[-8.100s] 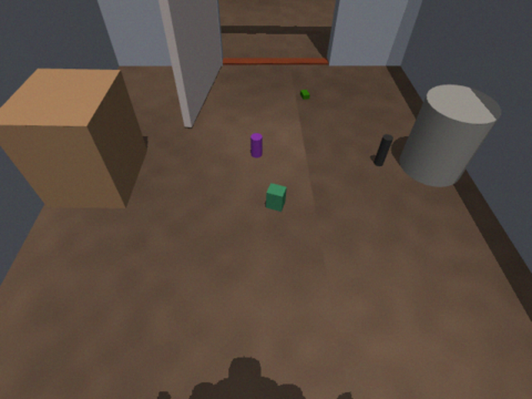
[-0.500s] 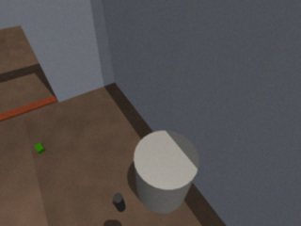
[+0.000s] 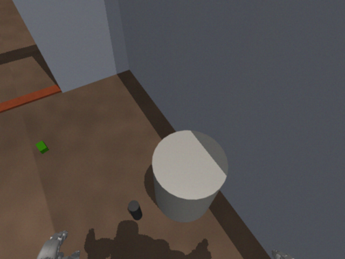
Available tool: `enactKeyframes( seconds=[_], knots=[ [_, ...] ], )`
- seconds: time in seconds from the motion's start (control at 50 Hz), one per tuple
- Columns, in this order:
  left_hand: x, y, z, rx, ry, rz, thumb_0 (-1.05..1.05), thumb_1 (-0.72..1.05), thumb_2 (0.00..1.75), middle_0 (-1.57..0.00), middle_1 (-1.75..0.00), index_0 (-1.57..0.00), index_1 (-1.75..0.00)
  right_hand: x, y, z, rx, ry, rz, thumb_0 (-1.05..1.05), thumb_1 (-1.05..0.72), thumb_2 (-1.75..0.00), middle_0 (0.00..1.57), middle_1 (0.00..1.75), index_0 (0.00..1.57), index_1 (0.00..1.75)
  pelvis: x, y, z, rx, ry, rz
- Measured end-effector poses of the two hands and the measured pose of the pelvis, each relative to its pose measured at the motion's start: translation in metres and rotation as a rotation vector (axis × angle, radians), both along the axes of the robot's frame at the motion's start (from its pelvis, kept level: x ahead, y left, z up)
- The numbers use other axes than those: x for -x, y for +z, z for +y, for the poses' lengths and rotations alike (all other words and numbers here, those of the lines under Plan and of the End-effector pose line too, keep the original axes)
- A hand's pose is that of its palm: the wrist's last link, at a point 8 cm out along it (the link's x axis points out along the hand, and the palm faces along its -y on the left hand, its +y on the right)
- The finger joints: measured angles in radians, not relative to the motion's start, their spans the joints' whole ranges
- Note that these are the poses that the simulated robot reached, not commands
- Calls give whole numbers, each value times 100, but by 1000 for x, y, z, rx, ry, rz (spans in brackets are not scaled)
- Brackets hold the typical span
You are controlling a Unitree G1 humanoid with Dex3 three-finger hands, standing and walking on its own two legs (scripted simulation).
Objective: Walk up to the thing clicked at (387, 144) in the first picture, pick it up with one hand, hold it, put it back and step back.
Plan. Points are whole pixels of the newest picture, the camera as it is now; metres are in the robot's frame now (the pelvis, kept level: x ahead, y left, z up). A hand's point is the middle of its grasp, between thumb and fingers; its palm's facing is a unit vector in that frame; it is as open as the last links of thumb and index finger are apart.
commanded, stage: go down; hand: left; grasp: from the side
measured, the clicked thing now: (135, 210) +0.39 +0.18 -0.68
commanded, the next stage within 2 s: none
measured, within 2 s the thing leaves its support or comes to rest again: neither
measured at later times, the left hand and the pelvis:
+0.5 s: hand out of the picture +0.15 +0.27 -0.19, palm faces +0.06 -0.95 -0.30, open 16.9 cm; pelvis -0.01 +0.01 -0.07, yaw +0 degrees
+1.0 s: hand (72, 233) +0.22 +0.32 -0.27, palm faces +0.08 -0.97 -0.22, open 17.5 cm; pelvis -0.04 +0.00 -0.18, yaw -1 degrees
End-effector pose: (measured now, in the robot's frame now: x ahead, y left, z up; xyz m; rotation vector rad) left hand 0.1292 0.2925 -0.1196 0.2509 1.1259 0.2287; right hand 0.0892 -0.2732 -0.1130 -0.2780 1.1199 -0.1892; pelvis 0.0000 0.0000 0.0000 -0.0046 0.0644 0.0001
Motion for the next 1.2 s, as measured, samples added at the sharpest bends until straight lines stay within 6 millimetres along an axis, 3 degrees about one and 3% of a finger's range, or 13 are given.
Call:
enactKeyframes(
  seconds=[0.06, 0.14, 0.26, 0.4, 0.6, 0.76, 0.86, 1.04, 1.2],
  knots=[
    [-23, -5, 4, 0, -25, -39, 0, 55, 55, -10, -13, -11, -12, 3, -5, 7, -17, -10, -18, 0, -96, -91, 20, 30, 21, 30, 3, -8, -2, 3, -6, 51],
    [-35, -9, 12, -10, -34, -61, 0, 33, 35, -8, -9, -8, -8, 9, -11, 12, -30, -34, -30, 0, -96, -91, 20, 30, 21, 30, 2, -17, -1, 8, -12, 88],
    [-24, -24, 23, -5, -25, -44, 0, 0, 16, -7, -5, -8, -4, 5, -27, 13, -32, -35, -75, 0, -94, -90, 20, 30, 21, 30, 2, -38, 3, 15, -14, 146],
    [-9, -37, 26, 1, -27, -74, 0, -29, 5, -8, -4, -8, -4, -23, -40, 16, -7, 4, -174, 1, -92, -90, 20, 30, 20, 30, 5, -61, 5, 20, -8, 189],
    [1, -42, 30, -3, -7, -82, -1, -48, 1, -9, -3, -8, -3, -66, -34, 29, 9, 76, -331, 1, -90, -89, 20, 30, 21, 30, 6, -75, 4, 32, 5, 212],
    [3, -56, 43, 16, -4, -109, -1, -50, 1, -9, -4, -9, -4, -73, -44, 30, 29, 121, -376, 1, -90, -89, 20, 30, 21, 30, 10, -92, 3, 39, 11, 253],
    [-18, -82, 57, 37, -13, -222, -1, -53, 1, -9, -5, -9, -4, -67, -77, 23, 47, 163, -357, 0, -91, -89, 20, 30, 21, 30, 20, -123, 3, 37, 9, 325],
    [-80, -134, 74, 67, -108, -482, -1, -58, 2, -9, -6, -8, -6, -40, -169, 8, 67, 178, -231, 1, -92, -90, 20, 30, 21, 30, 41, -197, 1, 39, -2, 444],
    [-91, -159, 88, 59, -103, -556, -1, -59, 5, -9, -8, -8, -9, -7, -225, 7, 37, 157, -128, 1, -90, -90, 20, 30, 21, 30, 57, -236, -2, 37, -9, 488]
  ],
)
